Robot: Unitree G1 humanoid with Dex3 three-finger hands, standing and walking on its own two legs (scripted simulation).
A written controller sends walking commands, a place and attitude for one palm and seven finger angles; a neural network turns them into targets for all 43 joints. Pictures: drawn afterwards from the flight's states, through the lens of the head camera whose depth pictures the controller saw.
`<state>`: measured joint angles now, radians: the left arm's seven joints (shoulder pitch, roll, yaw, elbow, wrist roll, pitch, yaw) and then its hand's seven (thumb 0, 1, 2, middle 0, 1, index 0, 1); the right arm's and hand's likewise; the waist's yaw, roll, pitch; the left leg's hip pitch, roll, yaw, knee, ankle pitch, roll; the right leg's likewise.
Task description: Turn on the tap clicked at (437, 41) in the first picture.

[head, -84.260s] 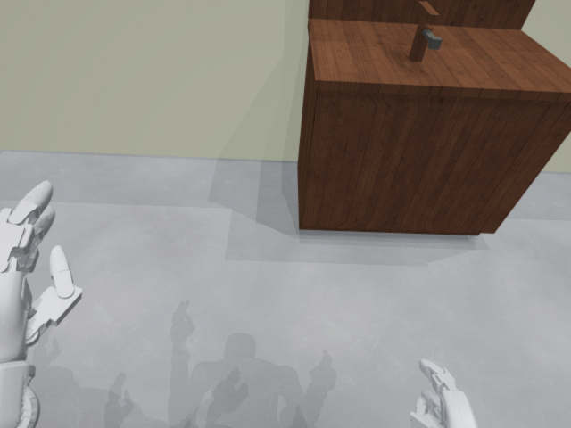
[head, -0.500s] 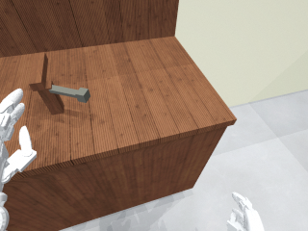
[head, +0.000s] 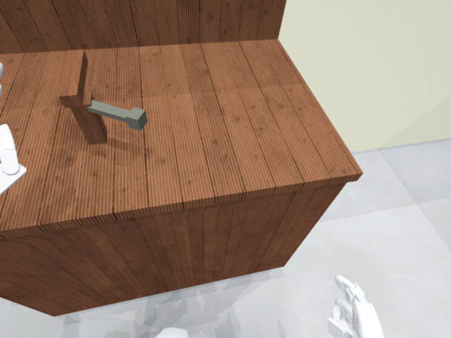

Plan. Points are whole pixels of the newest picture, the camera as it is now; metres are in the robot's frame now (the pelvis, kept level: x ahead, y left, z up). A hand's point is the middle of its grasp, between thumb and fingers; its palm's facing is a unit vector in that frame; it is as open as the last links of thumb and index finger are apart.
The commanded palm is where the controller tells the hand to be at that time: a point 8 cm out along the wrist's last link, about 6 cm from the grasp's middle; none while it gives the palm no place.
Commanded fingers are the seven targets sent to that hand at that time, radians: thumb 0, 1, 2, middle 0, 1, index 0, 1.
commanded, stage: come to a stop and stand still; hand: left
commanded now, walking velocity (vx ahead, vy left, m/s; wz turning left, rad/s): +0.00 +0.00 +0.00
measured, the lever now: (137, 119) +0.44 +0.23 +0.11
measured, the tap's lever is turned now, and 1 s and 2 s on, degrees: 59 59 59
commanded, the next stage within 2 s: look again from close up in 0.90 s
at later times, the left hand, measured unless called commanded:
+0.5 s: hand out of the picture +0.19 +0.33 +0.19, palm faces +0.47 -0.83 -0.32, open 7.4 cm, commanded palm +0.13 +0.35 +0.18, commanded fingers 0.00 0.90 0.90 -0.20 -0.30 -0.20 -0.30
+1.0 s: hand out of the picture +0.19 +0.34 +0.16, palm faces +0.44 -0.83 -0.34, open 7.4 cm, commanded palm +0.13 +0.37 +0.18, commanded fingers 0.00 0.90 0.90 -0.20 -0.30 -0.20 -0.30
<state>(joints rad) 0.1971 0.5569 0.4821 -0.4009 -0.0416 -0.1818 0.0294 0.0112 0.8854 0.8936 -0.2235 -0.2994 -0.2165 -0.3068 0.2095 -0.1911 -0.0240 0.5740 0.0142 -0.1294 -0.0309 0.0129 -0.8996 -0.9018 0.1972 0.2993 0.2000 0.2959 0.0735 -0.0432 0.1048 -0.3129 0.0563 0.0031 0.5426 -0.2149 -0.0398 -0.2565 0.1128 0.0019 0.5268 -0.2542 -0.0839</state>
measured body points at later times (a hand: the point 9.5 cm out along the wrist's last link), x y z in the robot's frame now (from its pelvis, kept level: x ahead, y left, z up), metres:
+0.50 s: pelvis -0.04 +0.08 +0.00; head -0.05 +0.09 +0.45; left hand +0.16 +0.38 +0.20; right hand +0.13 -0.14 -0.07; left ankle +0.04 +0.14 -0.73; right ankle +0.01 -0.06 -0.73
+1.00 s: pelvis -0.03 +0.09 +0.01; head -0.03 +0.10 +0.46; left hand +0.16 +0.39 +0.18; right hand +0.15 -0.13 -0.07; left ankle +0.04 +0.15 -0.73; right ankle +0.01 -0.06 -0.73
